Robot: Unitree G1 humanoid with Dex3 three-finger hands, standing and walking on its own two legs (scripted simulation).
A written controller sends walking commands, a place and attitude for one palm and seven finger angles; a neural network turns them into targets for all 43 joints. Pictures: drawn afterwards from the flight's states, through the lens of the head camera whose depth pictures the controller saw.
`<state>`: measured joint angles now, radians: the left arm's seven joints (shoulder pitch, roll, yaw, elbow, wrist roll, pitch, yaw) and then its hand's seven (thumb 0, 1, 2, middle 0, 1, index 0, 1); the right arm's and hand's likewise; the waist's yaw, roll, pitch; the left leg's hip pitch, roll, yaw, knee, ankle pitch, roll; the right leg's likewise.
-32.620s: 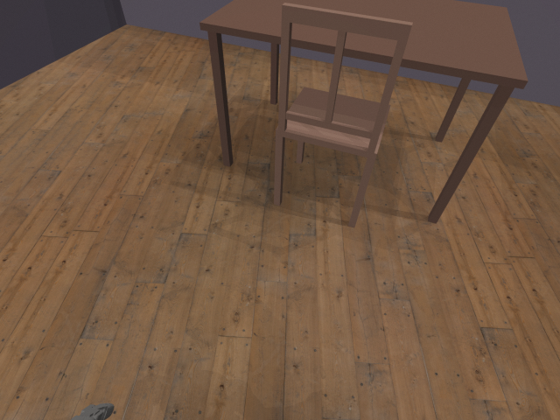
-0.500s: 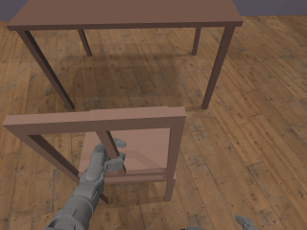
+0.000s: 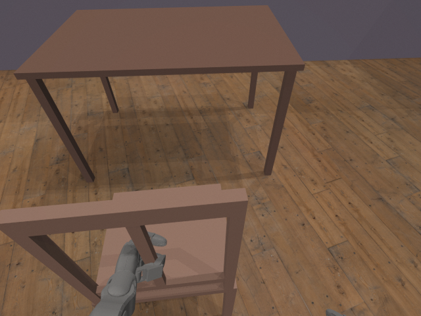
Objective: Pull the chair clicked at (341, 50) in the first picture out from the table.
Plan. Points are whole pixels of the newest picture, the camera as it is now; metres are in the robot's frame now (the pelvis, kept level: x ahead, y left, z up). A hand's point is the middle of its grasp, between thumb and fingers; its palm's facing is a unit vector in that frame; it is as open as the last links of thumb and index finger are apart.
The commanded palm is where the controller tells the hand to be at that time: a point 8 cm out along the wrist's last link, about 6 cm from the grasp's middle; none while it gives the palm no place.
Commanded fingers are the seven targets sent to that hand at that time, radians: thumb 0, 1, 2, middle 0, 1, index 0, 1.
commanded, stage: stop walking, hand still on the chair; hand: left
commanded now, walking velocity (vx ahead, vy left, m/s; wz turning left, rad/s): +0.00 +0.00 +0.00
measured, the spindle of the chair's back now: (149, 257) +0.26 +0.15 -0.08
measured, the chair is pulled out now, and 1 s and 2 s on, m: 0.62 0.62 0.62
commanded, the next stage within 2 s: open the thumb and straighten the fingers in 0.72 s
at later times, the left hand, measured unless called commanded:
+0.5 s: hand (157, 264) +0.24 +0.13 -0.07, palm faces +0.03 -0.99 -0.16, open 5.8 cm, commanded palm +0.23 +0.18 -0.06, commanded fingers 0.00 0.90 0.90 -0.50 -1.45 -0.50 -1.45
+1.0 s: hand (154, 262) +0.25 +0.14 -0.07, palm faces +0.01 -0.99 -0.14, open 6.6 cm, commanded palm +0.23 +0.19 -0.05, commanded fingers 0.00 -0.31 0.32 -0.50 -1.45 -0.50 -1.45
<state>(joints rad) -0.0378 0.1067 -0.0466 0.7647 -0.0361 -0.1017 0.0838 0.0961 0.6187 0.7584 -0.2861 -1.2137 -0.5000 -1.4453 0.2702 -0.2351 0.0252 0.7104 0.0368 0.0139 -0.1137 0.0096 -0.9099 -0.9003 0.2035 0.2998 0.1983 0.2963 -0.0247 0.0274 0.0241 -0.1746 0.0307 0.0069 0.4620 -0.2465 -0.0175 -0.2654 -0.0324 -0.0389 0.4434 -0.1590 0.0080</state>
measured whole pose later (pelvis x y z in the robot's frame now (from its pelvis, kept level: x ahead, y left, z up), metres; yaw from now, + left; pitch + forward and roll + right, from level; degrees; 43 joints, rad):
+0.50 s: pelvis +0.03 +0.00 +0.00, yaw +1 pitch -2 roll +1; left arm 0.08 0.11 -0.10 0.61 -0.04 -0.09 0.09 0.10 0.61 0.79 -0.28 -1.23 -0.50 -1.45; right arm 0.18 -0.21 0.04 0.67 0.03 0.01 -0.11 0.01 -0.91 -0.90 0.21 0.30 0.20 0.30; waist 0.00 0.02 0.04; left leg -0.13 0.02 0.00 0.42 -0.26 -0.03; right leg -0.24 -0.05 -0.05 0.45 -0.18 0.01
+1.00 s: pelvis +0.02 -0.01 -0.01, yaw +1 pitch +2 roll +0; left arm 0.13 0.17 -0.06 0.43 -0.08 0.01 0.05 0.06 0.45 0.70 -0.34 -1.32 -0.50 -1.45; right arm 0.22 -0.24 0.02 0.62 0.06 -0.03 -0.05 0.01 -0.91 -0.90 0.21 0.30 0.20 0.30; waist -0.05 0.01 -0.01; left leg -0.30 0.02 -0.02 0.57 -0.31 -0.03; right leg -0.39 -0.05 -0.06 0.57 -0.22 0.00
